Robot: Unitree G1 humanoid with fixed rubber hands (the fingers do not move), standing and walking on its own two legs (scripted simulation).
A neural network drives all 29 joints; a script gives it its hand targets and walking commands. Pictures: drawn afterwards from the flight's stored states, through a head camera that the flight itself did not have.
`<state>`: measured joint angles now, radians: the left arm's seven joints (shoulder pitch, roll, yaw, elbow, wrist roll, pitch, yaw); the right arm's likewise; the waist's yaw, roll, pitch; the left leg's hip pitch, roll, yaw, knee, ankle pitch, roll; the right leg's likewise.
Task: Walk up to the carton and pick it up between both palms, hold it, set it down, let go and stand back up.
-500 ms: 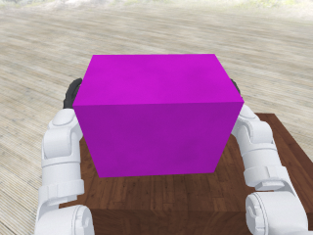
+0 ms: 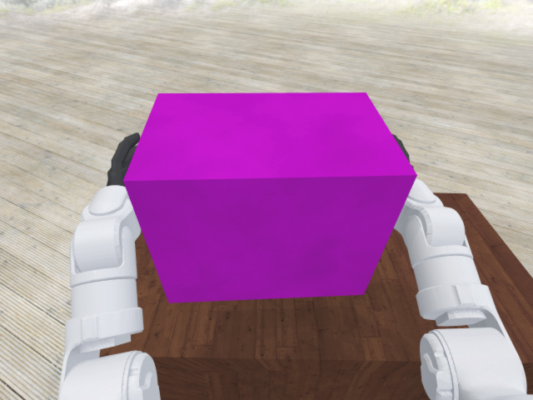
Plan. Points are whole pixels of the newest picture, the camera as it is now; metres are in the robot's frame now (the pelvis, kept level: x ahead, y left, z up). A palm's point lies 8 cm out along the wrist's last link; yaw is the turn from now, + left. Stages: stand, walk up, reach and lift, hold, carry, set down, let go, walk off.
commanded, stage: hold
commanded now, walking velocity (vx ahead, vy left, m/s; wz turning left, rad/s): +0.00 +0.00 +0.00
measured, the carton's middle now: (266, 199) +0.35 +0.00 +0.18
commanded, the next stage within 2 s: none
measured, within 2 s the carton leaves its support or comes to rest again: neither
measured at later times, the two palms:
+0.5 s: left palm (123, 189) +0.35 +0.19 +0.21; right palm (395, 184) +0.36 -0.20 +0.21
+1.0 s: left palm (124, 188) +0.35 +0.19 +0.21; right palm (395, 182) +0.36 -0.20 +0.21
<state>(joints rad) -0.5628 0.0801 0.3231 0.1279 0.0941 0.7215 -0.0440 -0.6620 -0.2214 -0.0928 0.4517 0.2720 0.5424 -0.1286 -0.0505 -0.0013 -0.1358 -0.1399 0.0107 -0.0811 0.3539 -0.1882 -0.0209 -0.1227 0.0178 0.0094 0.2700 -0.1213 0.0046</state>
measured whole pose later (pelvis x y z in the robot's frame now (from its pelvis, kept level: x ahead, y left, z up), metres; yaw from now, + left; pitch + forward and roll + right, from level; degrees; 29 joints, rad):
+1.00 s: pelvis +0.00 +0.00 +0.00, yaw +0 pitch -1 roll -1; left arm -0.57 0.08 0.33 0.14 0.09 0.71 -0.04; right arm -0.67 -0.22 -0.10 0.46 0.27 0.53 -0.13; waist -0.05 0.00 -0.14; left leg -0.15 0.01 -0.08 0.35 -0.18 -0.02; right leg -0.13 0.02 0.01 0.27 -0.12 0.00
